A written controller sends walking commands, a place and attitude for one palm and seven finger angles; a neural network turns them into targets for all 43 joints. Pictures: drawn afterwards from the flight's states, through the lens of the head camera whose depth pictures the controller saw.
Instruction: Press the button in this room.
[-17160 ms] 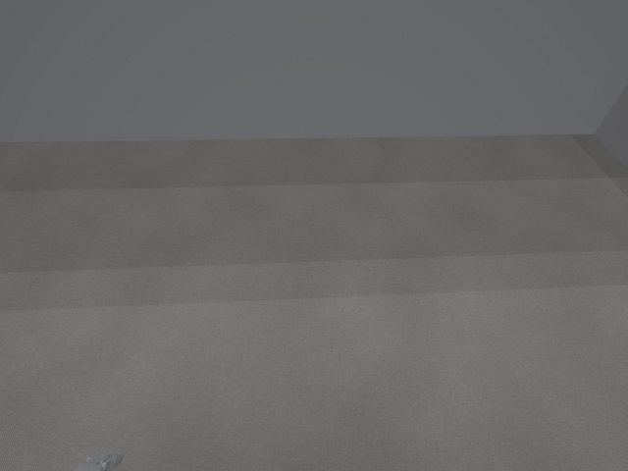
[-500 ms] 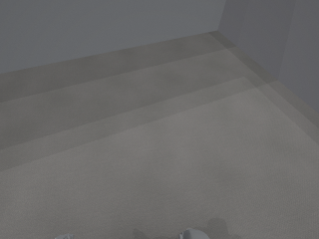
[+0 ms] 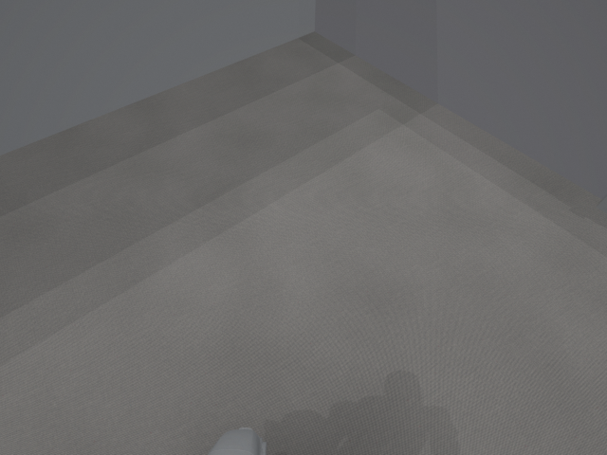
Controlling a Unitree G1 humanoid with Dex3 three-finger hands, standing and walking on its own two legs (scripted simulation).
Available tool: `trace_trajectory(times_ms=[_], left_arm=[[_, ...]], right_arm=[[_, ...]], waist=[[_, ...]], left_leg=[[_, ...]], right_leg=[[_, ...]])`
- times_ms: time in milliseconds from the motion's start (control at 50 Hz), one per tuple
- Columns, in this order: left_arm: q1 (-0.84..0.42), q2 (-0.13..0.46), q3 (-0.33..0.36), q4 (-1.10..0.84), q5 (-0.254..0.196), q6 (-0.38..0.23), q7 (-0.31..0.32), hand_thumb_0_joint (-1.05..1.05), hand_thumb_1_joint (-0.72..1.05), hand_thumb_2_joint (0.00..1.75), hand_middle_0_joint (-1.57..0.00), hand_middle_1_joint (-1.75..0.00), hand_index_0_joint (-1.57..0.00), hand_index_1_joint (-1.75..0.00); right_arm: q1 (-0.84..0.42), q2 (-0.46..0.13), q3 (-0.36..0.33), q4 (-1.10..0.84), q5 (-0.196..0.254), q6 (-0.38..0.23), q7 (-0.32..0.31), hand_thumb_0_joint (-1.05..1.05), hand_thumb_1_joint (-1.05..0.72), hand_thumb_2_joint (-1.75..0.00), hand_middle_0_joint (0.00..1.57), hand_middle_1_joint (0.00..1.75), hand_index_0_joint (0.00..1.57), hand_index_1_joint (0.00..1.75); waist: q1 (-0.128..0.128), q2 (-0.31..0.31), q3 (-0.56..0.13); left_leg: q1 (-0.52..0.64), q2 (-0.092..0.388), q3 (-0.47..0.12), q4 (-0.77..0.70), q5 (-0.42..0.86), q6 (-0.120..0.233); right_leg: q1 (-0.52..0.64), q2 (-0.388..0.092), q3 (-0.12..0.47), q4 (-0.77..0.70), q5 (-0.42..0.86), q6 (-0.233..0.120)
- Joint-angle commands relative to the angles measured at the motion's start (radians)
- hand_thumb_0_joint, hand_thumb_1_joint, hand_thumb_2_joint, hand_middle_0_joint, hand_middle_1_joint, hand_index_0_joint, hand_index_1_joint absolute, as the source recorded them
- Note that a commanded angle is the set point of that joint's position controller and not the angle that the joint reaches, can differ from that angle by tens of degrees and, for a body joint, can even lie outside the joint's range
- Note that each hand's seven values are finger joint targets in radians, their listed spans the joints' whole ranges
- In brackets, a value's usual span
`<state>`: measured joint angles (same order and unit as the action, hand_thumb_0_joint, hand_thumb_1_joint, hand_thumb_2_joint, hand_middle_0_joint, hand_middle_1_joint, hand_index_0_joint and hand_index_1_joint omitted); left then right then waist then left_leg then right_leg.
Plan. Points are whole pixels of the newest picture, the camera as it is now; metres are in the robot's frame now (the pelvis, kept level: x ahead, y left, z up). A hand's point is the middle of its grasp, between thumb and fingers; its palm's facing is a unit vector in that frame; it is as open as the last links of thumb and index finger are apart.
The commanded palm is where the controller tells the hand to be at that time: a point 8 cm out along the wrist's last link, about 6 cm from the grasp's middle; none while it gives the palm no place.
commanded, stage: turn or walk to find it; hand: left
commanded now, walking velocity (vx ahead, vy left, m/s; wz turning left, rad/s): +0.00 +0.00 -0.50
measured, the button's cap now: out of the picture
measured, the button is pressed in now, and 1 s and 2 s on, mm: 0 0 0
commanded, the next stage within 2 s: none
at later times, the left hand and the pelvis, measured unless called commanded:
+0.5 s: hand (175, 448) +0.14 +0.20 -0.16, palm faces -0.26 -0.94 -0.22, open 7.4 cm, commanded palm none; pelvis -0.01 +0.03 +0.00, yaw -17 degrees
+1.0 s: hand out of the picture +0.13 +0.15 -0.16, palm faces -0.41 -0.89 -0.20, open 7.4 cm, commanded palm none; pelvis +0.04 -0.02 +0.01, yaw -29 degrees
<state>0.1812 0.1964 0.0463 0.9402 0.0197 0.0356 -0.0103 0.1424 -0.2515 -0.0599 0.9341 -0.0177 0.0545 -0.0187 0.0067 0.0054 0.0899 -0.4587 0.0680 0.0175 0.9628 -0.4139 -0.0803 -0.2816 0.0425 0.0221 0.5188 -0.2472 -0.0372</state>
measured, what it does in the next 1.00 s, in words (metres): steps on the spot, turning right: left foot, then right foot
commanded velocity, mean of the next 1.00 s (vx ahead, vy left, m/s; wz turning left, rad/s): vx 0.13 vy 0.00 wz -0.50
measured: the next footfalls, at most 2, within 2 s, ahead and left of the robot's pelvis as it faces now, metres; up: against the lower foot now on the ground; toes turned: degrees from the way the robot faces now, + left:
left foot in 0.12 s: +0.04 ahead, +0.13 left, +0.00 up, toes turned +0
right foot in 0.60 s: -0.02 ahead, -0.11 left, +0.00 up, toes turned -26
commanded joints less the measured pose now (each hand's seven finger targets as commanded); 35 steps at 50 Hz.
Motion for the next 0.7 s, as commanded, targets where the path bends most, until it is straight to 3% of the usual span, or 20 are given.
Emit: trace_trajectory(times_ms=[0, 40, 60, 80, 100, 120, 140, 180, 220, 320, 440, 480, 520, 540, 560, 580, 600, 620, 640, 680], left_arm=[[-0.003, 0.243, 0.068, -0.072, 0.007, -0.014, 0.018, 0.00, 0.90, 0.90, -0.20, -0.30, -0.20, -0.30], [-0.030, 0.236, 0.067, -0.074, 0.002, -0.009, 0.017, 0.00, 0.90, 0.90, -0.20, -0.30, -0.20, -0.30], [-0.043, 0.225, 0.065, -0.074, -0.006, -0.004, 0.016, 0.00, 0.90, 0.90, -0.20, -0.30, -0.20, -0.30], [-0.038, 0.182, 0.057, -0.090, -0.012, 0.000, 0.014, 0.00, 0.90, 0.90, -0.20, -0.30, -0.20, -0.30], [-0.005, 0.125, 0.045, -0.102, -0.016, 0.003, 0.002, 0.00, 0.90, 0.90, -0.20, -0.30, -0.20, -0.30], [-0.023, 0.145, 0.047, -0.104, -0.003, 0.012, 0.006, 0.00, 0.90, 0.90, -0.20, -0.30, -0.20, -0.30], [-0.047, 0.170, 0.060, -0.092, 0.007, 0.011, 0.001, 0.00, 0.90, 0.90, -0.20, -0.30, -0.20, -0.30], [-0.022, 0.149, 0.065, -0.074, 0.007, 0.008, -0.015, 0.00, 0.90, 0.90, -0.20, -0.30, -0.20, -0.30], [0.003, 0.129, 0.059, -0.063, 0.002, 0.011, -0.021, 0.00, 0.90, 0.90, -0.20, -0.30, -0.20, -0.30], [-0.056, 0.108, 0.047, -0.082, 0.000, 0.018, -0.020, 0.00, 0.90, 0.90, -0.20, -0.30, -0.20, -0.30], [-0.120, 0.086, 0.036, -0.105, 0.001, 0.014, -0.020, 0.00, 0.90, 0.90, -0.20, -0.30, -0.20, -0.30], [-0.097, 0.084, 0.034, -0.104, -0.001, 0.006, -0.016, 0.00, 0.90, 0.90, -0.20, -0.30, -0.20, -0.30], [-0.041, 0.102, 0.037, -0.086, 0.000, -0.006, -0.012, 0.00, 0.90, 0.90, -0.20, -0.30, -0.20, -0.30], [0.031, 0.141, 0.045, -0.066, 0.002, -0.017, -0.007, 0.00, 0.90, 0.90, -0.20, -0.30, -0.20, -0.30], [0.102, 0.256, 0.064, -0.047, 0.012, -0.033, 0.008, 0.00, 0.90, 0.90, -0.20, -0.30, -0.20, -0.30], [0.141, 0.300, 0.069, -0.032, -0.007, -0.029, 0.018, 0.00, 0.90, 0.90, -0.20, -0.30, -0.20, -0.30], [0.140, 0.292, 0.079, -0.035, -0.009, -0.024, 0.026, 0.00, 0.90, 0.90, -0.20, -0.30, -0.20, -0.30], [0.094, 0.268, 0.079, -0.042, -0.009, -0.018, 0.031, 0.00, 0.90, 0.90, -0.20, -0.30, -0.20, -0.30], [0.051, 0.233, 0.068, -0.058, -0.010, -0.019, 0.027, 0.00, 0.90, 0.90, -0.20, -0.30, -0.20, -0.30], [-0.006, 0.199, 0.053, -0.067, -0.007, -0.034, 0.018, 0.00, 0.90, 0.90, -0.20, -0.30, -0.20, -0.30]], right_arm=[[0.003, -0.062, -0.012, -0.089, 0.010, -0.037, -0.009, 0.00, -0.90, -0.90, 0.20, 0.30, 0.20, 0.30], [0.067, -0.061, -0.009, -0.072, 0.014, -0.047, -0.015, 0.00, -0.90, -0.90, 0.20, 0.30, 0.20, 0.30], [0.107, -0.070, -0.010, -0.058, 0.015, -0.054, -0.018, 0.00, -0.90, -0.90, 0.20, 0.30, 0.20, 0.30], [0.143, -0.123, -0.017, -0.057, 0.011, -0.066, -0.021, 0.00, -0.90, -0.90, 0.20, 0.30, 0.20, 0.30], [0.125, -0.216, -0.034, -0.072, -0.001, -0.066, -0.018, 0.00, -0.90, -0.90, 0.20, 0.30, 0.20, 0.30], [0.109, -0.238, -0.039, -0.082, -0.001, -0.059, -0.018, 0.00, -0.90, -0.90, 0.20, 0.30, 0.20, 0.30], [0.080, -0.185, -0.030, -0.087, -0.005, -0.063, -0.021, 0.00, -0.90, -0.90, 0.20, 0.30, 0.20, 0.30], [0.016, -0.139, -0.018, -0.103, -0.010, -0.067, -0.019, 0.00, -0.90, -0.90, 0.20, 0.30, 0.20, 0.30], [0.025, -0.119, -0.017, -0.099, -0.003, -0.073, -0.019, 0.00, -0.90, -0.90, 0.20, 0.30, 0.20, 0.30], [0.128, -0.120, -0.032, -0.054, 0.000, -0.073, -0.014, 0.00, -0.90, -0.90, 0.20, 0.30, 0.20, 0.30], [0.156, -0.135, -0.050, -0.019, -0.008, -0.063, -0.005, 0.00, -0.90, -0.90, 0.20, 0.30, 0.20, 0.30], [0.141, -0.149, -0.056, -0.015, -0.009, -0.061, -0.001, 0.00, -0.90, -0.90, 0.20, 0.30, 0.20, 0.30], [0.135, -0.145, -0.057, -0.010, -0.006, -0.058, 0.003, 0.00, -0.90, -0.90, 0.20, 0.30, 0.20, 0.30], [0.136, -0.134, -0.052, -0.016, 0.000, -0.057, 0.006, 0.00, -0.90, -0.90, 0.20, 0.30, 0.20, 0.30], [0.134, -0.062, -0.033, -0.049, 0.006, -0.052, 0.011, 0.00, -0.90, -0.90, 0.20, 0.30, 0.20, 0.30], [0.059, -0.045, -0.019, -0.093, 0.006, -0.038, 0.004, 0.00, -0.90, -0.90, 0.20, 0.30, 0.20, 0.30], [0.041, -0.042, -0.015, -0.098, 0.006, -0.023, -0.008, 0.00, -0.90, -0.90, 0.20, 0.30, 0.20, 0.30], [0.024, -0.055, -0.016, -0.096, 0.000, -0.019, -0.008, 0.00, -0.90, -0.90, 0.20, 0.30, 0.20, 0.30], [0.017, -0.074, -0.021, -0.081, -0.007, -0.021, 0.000, 0.00, -0.90, -0.90, 0.20, 0.30, 0.20, 0.30], [0.054, -0.081, -0.025, -0.054, -0.017, -0.027, 0.015, 0.00, -0.90, -0.90, 0.20, 0.30, 0.20, 0.30]], waist=[[0.009, -0.133, -0.131], [-0.019, -0.128, -0.154], [-0.041, -0.120, -0.163], [-0.056, 0.019, -0.178], [-0.036, 0.314, -0.161], [-0.049, 0.340, -0.140], [-0.042, 0.254, -0.107], [0.004, 0.130, -0.071], [0.005, 0.128, -0.098], [-0.036, 0.144, -0.106], [-0.062, 0.184, -0.103], [-0.052, 0.207, -0.116], [-0.021, 0.173, -0.142], [0.019, 0.088, -0.170], [0.055, -0.230, -0.190], [0.079, -0.276, -0.180], [0.076, -0.257, -0.185], [0.063, -0.255, -0.147], [0.049, -0.185, -0.100], [0.010, -0.133, -0.079]], left_leg=[[0.061, -0.018, 0.005, -0.176, -0.018, 0.016], [0.184, -0.037, 0.022, -0.366, 0.069, 0.023], [0.304, -0.035, 0.025, -0.497, 0.163, 0.030], [0.430, 0.090, -0.107, -0.626, 0.178, 0.072], [0.482, 0.337, -0.340, -0.693, 0.300, 0.161], [0.367, 0.435, -0.371, -0.703, 0.311, 0.221], [0.308, 0.376, -0.327, -0.700, 0.340, 0.225], [0.290, 0.274, -0.150, -0.661, 0.426, 0.211], [0.337, 0.236, -0.050, -0.639, 0.510, 0.199], [0.431, 0.263, -0.002, -0.615, 0.614, 0.222], [0.397, 0.295, 0.055, -0.579, 0.608, 0.218], [0.391, 0.310, 0.071, -0.539, 0.624, 0.206], [0.346, 0.281, 0.128, -0.439, 0.599, 0.150], [0.250, 0.256, 0.169, -0.309, 0.504, 0.095], [-0.026, 0.148, 0.214, -0.087, 0.060, 0.028], [-0.138, 0.060, 0.115, 0.080, -0.249, 0.008], [-0.157, 0.057, 0.015, 0.161, -0.228, 0.014], [-0.200, 0.065, -0.008, 0.210, -0.169, 0.014], [-0.205, 0.078, -0.017, 0.220, -0.083, 0.010], [-0.158, 0.079, 0.012, 0.183, 0.027, -0.005]], right_leg=[[0.090, -0.266, 0.315, -0.138, 0.333, -0.151], [0.053, -0.231, 0.313, -0.080, 0.365, -0.111], [-0.019, -0.197, 0.294, -0.036, 0.324, -0.073], [-0.150, -0.108, 0.229, 0.079, 0.172, -0.021], [-0.318, 0.020, 0.068, 0.297, -0.243, 0.045], [-0.309, -0.017, 0.049, 0.503, -0.367, 0.072], [-0.301, -0.030, 0.066, 0.607, -0.329, 0.080], [-0.300, -0.054, 0.028, 0.703, -0.214, 0.093], [-0.304, -0.069, 0.000, 0.710, -0.160, 0.108], [-0.307, -0.095, -0.040, 0.596, -0.169, 0.126], [-0.186, -0.099, -0.100, 0.352, -0.226, 0.105], [-0.127, -0.086, -0.120, 0.246, -0.217, 0.086], [0.009, -0.065, -0.143, 0.033, -0.054, 0.065], [0.171, -0.098, -0.103, -0.108, 0.095, 0.045], [0.374, -0.337, 0.200, -0.168, 0.390, -0.039], [0.323, -0.469, 0.325, -0.137, 0.711, -0.141], [0.282, -0.442, 0.326, -0.165, 0.565, -0.169], [0.268, -0.407, 0.340, -0.195, 0.352, -0.162], [0.223, -0.360, 0.294, -0.218, 0.174, -0.145], [0.163, -0.296, 0.221, -0.247, 0.034, -0.113]])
